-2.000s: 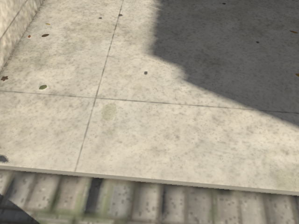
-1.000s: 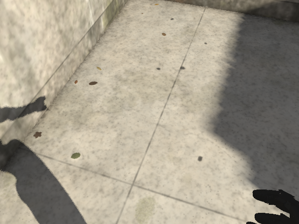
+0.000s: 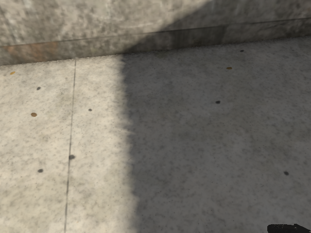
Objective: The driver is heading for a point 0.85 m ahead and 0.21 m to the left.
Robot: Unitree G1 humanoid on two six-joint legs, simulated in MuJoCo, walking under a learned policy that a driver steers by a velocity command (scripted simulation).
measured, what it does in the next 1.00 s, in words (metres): walks ahead, turning left: left foot, then right foot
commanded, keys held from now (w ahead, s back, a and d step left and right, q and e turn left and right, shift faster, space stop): w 0.44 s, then w+q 0.56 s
